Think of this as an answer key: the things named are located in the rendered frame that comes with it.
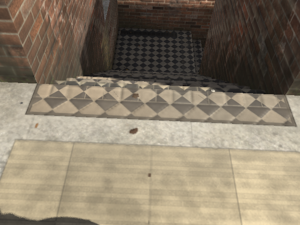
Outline stairs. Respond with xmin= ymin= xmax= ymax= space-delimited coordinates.
xmin=53 ymin=69 xmax=266 ymax=95
xmin=192 ymin=38 xmax=204 ymax=74

